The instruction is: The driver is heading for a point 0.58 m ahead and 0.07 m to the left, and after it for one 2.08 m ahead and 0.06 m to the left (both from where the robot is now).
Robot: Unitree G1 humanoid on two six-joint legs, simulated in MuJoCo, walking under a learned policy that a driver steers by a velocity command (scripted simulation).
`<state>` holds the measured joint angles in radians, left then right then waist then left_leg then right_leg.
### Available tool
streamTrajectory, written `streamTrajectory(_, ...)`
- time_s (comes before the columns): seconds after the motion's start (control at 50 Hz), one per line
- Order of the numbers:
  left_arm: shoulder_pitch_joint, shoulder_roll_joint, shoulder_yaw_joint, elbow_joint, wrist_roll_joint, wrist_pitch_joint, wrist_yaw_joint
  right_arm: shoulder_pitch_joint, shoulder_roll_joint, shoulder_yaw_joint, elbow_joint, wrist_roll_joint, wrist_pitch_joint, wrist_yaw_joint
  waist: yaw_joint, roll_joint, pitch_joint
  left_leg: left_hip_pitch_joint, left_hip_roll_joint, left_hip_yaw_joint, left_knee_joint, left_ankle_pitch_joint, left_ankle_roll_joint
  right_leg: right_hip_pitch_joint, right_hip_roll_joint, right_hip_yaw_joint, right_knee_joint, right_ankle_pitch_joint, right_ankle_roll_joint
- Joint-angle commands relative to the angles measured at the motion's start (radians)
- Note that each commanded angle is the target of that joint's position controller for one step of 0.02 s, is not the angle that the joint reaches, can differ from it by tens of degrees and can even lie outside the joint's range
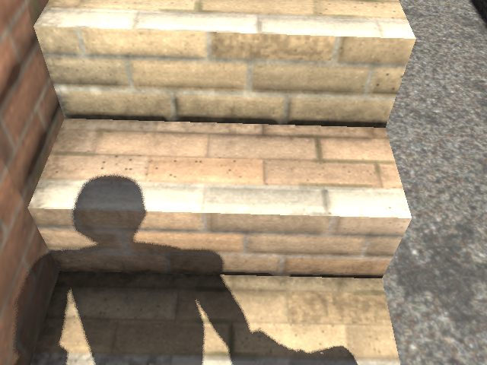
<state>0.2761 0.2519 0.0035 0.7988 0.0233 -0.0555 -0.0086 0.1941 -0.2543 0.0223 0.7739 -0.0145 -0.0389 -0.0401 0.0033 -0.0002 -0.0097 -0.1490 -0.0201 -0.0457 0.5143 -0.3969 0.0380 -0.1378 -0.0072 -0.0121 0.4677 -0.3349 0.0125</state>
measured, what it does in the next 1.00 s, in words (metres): stands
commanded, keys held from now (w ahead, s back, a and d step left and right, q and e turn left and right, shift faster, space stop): w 0.80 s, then no key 0.20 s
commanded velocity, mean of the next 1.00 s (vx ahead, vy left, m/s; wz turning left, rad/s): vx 0.46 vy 0.00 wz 0.00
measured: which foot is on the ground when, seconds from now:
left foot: down 0.00-1.00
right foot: down 0.00-1.00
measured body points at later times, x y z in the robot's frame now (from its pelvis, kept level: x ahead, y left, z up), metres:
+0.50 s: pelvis -0.02 -0.01 +0.01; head +0.00 +0.00 +0.46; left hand +0.09 +0.25 -0.11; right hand +0.14 -0.25 -0.09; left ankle -0.07 +0.10 -0.73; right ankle -0.07 -0.15 -0.73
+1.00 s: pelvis -0.03 -0.01 +0.01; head -0.01 +0.00 +0.46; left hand +0.09 +0.23 -0.11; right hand +0.11 -0.25 -0.10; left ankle -0.07 +0.10 -0.73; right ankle -0.07 -0.15 -0.73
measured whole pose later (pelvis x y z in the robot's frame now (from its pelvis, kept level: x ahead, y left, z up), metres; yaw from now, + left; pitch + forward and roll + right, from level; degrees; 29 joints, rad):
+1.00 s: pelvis -0.03 -0.01 +0.01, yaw +0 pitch +1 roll +0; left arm 0.24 0.21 -0.02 0.76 0.02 -0.06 -0.01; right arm 0.18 -0.23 0.03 0.77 0.00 -0.04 -0.04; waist 0.00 0.00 0.01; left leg -0.13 -0.03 -0.04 0.38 -0.26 0.03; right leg -0.12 -0.03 0.01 0.34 -0.24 0.03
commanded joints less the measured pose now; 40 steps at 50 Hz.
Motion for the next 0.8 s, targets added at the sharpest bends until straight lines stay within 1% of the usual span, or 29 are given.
streamTrajectory(0.02,-0.044,0.08,0.02,-0.091,-0.029,-0.032,-0.014,0.127,-0.176,-0.052,-0.03,-0.018,0.013,-0.028,-0.066,0.206,-0.032,0.251,0.189,-0.204,-0.145,0.775,0.089,-0.253,-0.047,0.043,0.14,0.338,-0.082)
streamTrajectory(0.04,-0.039,0.068,0.013,-0.079,-0.021,-0.033,-0.023,0.114,-0.164,-0.053,-0.036,-0.023,0.023,-0.029,-0.061,0.202,-0.026,0.231,0.225,-0.277,-0.176,0.64,0.132,-0.305,-0.03,0.029,0.155,0.136,-0.078)
streamTrajectory(0.06,-0.051,0.048,0.005,-0.078,-0.003,-0.03,-0.034,0.082,-0.128,-0.039,-0.028,-0.029,0.028,-0.035,-0.042,0.13,0.011,0.206,0.252,-0.274,-0.162,0.61,0.156,-0.353,-0.031,0.031,0.138,0.058,-0.086)
streamTrajectory(0.08,-0.043,0.034,-0.001,-0.076,0.004,-0.033,-0.038,0.039,-0.123,-0.036,-0.041,-0.031,0.027,-0.035,-0.023,0.092,0.033,0.166,0.243,-0.239,-0.148,0.62,0.15,-0.334,-0.03,0.033,0.101,0.056,-0.093)
streamTrajectory(0.1,-0.024,0.026,-0.006,-0.074,0.008,-0.035,-0.039,-0.006,-0.12,-0.035,-0.05,-0.023,0.025,-0.035,0.003,0.068,0.039,0.113,0.21,-0.184,-0.12,0.633,0.13,-0.266,-0.03,0.032,0.033,0.098,-0.103)
streamTrajectory(0.12,0.006,0.033,-0.007,-0.071,0.011,-0.039,-0.034,-0.04,-0.117,-0.036,-0.057,-0.011,0.02,-0.03,0.028,0.025,0.032,0.061,0.156,-0.108,-0.057,0.674,0.101,-0.165,-0.035,0.038,-0.044,0.204,-0.117)
streamTrajectory(0.14,0.024,0.08,0.004,-0.068,0.007,-0.048,-0.022,-0.035,-0.127,-0.043,-0.067,-0.006,0.008,-0.015,0.024,-0.046,0.006,-0.009,0.116,-0.054,0.003,0.751,0.077,-0.017,-0.059,0.065,-0.063,0.444,-0.13)
streamTrajectory(0.16,0.073,0.105,0.017,-0.065,-0.008,-0.039,-0.009,-0.014,-0.122,-0.043,-0.075,0.003,-0.008,-0.01,0.027,-0.026,-0.071,-0.095,0.092,-0.04,0.042,0.697,0.046,0.152,-0.098,0.097,-0.025,0.597,-0.135)
streamTrajectory(0.18,0.109,0.127,0.026,-0.064,-0.008,-0.025,0.001,-0.011,-0.105,-0.036,-0.078,0.013,-0.02,-0.005,0.037,-0.033,-0.13,-0.165,0.086,-0.043,0.062,0.602,0.031,0.266,-0.134,0.12,-0.009,0.665,-0.145)
streamTrajectory(0.2,0.109,0.139,0.034,-0.07,-0.005,-0.013,0.009,-0.036,-0.102,-0.036,-0.087,0.024,-0.024,0.002,0.053,-0.05,-0.167,-0.215,0.088,-0.062,0.079,0.522,0.015,0.334,-0.17,0.146,-0.02,0.666,-0.166)
streamTrajectory(0.22,0.089,0.132,0.036,-0.08,0.004,-0.002,0.011,-0.042,-0.078,-0.022,-0.09,0.026,-0.023,0.003,0.044,-0.048,-0.172,-0.181,0.088,-0.067,0.023,0.433,0.016,0.304,-0.182,0.156,-0.036,0.602,-0.169)
streamTrajectory(0.24,0.018,0.122,0.035,-0.093,0.002,0.001,0.01,-0.036,-0.078,-0.019,-0.087,0.018,-0.019,0.0,0.011,-0.048,-0.104,-0.11,0.09,-0.07,-0.059,0.409,0.017,0.186,-0.153,0.132,-0.044,0.534,-0.15)
streamTrajectory(0.26,-0.068,0.111,0.031,-0.111,-0.011,-0.008,0.007,-0.026,-0.11,-0.031,-0.084,0.003,-0.011,-0.007,-0.029,-0.018,-0.019,-0.023,0.095,-0.078,-0.12,0.499,0.009,0.048,-0.104,0.084,-0.018,0.562,-0.126)
streamTrajectory(0.28,-0.061,0.086,0.025,-0.121,-0.015,-0.014,0.003,-0.025,-0.14,-0.043,-0.086,0.001,0.0,-0.011,-0.018,0.064,-0.019,0.023,0.096,-0.094,-0.113,0.537,0.029,-0.015,-0.084,0.059,-0.01,0.513,-0.112)
streamTrajectory(0.3,-0.033,0.085,0.025,-0.113,-0.008,-0.013,0.002,-0.015,-0.127,-0.04,-0.087,0.0,0.005,-0.008,-0.009,0.081,-0.048,0.062,0.099,-0.1,-0.112,0.553,0.059,-0.028,-0.081,0.055,-0.016,0.431,-0.106)
streamTrajectory(0.34,-0.019,0.091,0.026,-0.103,-0.007,-0.015,0.001,-0.024,-0.103,-0.037,-0.099,-0.006,0.009,-0.004,-0.003,0.033,-0.041,0.06,0.1,-0.09,-0.092,0.569,0.075,-0.022,-0.079,0.057,-0.047,0.399,-0.106)
streamTrajectory(0.38,-0.006,0.095,0.029,-0.104,-0.004,-0.012,0.003,-0.033,-0.094,-0.035,-0.11,0.0,0.005,-0.004,0.006,-0.015,-0.045,0.004,0.091,-0.071,-0.079,0.52,0.067,0.043,-0.091,0.068,-0.067,0.439,-0.11)
streamTrajectory(0.4,-0.006,0.096,0.03,-0.107,-0.004,-0.009,0.005,-0.033,-0.092,-0.034,-0.111,0.002,0.003,-0.005,0.005,-0.023,-0.044,-0.012,0.089,-0.069,-0.089,0.484,0.06,0.058,-0.096,0.072,-0.069,0.436,-0.112)
streamTrajectory(0.48,-0.03,0.088,0.031,-0.128,-0.003,-0.005,0.008,-0.052,-0.091,-0.034,-0.123,0.0,0.002,-0.005,0.004,0.006,-0.027,-0.011,0.088,-0.075,-0.121,0.434,0.054,0.034,-0.095,0.064,-0.076,0.405,-0.112)
streamTrajectory(0.5,-0.025,0.087,0.029,-0.13,-0.001,-0.007,0.007,-0.05,-0.1,-0.036,-0.118,0.0,0.002,0.0,0.007,-0.003,-0.028,-0.019,0.09,-0.075,-0.12,0.429,0.053,0.037,-0.091,0.066,-0.077,0.397,-0.117)
streamTrajectory(0.54,-0.027,0.084,0.029,-0.137,-0.004,-0.008,0.007,-0.055,-0.095,-0.037,-0.124,-0.001,0.001,0.002,0.007,0.001,-0.03,-0.022,0.088,-0.074,-0.125,0.419,0.049,0.038,-0.092,0.067,-0.078,0.387,-0.117)
streamTrajectory(0.56,-0.024,0.087,0.031,-0.138,-0.003,-0.007,0.009,-0.056,-0.091,-0.036,-0.126,-0.002,0.0,0.0,0.007,0.006,-0.035,-0.028,0.087,-0.073,-0.125,0.394,0.052,0.043,-0.095,0.072,-0.079,0.375,-0.121)
streamTrajectory(0.58,-0.016,0.09,0.031,-0.134,-0.003,-0.007,0.01,-0.051,-0.094,-0.036,-0.123,0.0,-0.001,-0.003,0.008,0.006,-0.037,-0.054,0.085,-0.07,-0.118,0.35,0.05,0.062,-0.102,0.087,-0.077,0.355,-0.126)
streamTrajectory(0.6,-0.015,0.09,0.031,-0.136,-0.002,-0.006,0.011,-0.055,-0.091,-0.036,-0.125,0.0,-0.001,-0.002,0.009,-0.006,-0.033,-0.072,0.083,-0.07,-0.119,0.316,0.048,0.069,-0.106,0.094,-0.079,0.345,-0.13)
streamTrajectory(0.62,-0.036,0.083,0.027,-0.141,-0.003,-0.006,0.007,-0.041,-0.082,-0.031,-0.124,0.002,-0.006,-0.001,-0.005,-0.029,-0.024,-0.048,0.087,-0.076,-0.144,0.307,0.043,0.042,-0.093,0.078,-0.076,0.349,-0.12)
streamTrajectory(0.64,-0.045,0.077,0.026,-0.146,-0.004,-0.007,0.005,-0.04,-0.091,-0.034,-0.122,0.001,-0.007,-0.001,-0.004,-0.003,-0.014,-0.041,0.088,-0.084,-0.15,0.315,0.044,0.023,-0.088,0.07,-0.071,0.343,-0.116)
streamTrajectory(0.68,-0.039,0.073,0.023,-0.142,0.0,-0.01,0.002,-0.044,-0.094,-0.035,-0.121,0.002,-0.006,0.0,0.0,0.017,-0.014,-0.03,0.086,-0.087,-0.143,0.348,0.048,0.011,-0.087,0.064,-0.067,0.344,-0.108)
streamTrajectory(0.7,-0.035,0.062,0.016,-0.138,-0.003,-0.011,0.002,-0.059,-0.077,-0.026,-0.125,0.0,-0.009,0.002,0.004,0.017,-0.046,-0.012,0.088,-0.08,-0.142,0.381,0.043,0.024,-0.091,0.058,-0.071,0.355,-0.096)
streamTrajectory(0.8,-0.035,0.073,0.013,-0.128,-0.002,-0.011,0.002,-0.051,-0.083,-0.022,-0.115,0.003,-0.015,0.001,0.002,0.008,-0.042,-0.019,0.087,-0.075,-0.137,0.398,0.039,0.04,-0.093,0.06,-0.074,0.377,-0.092)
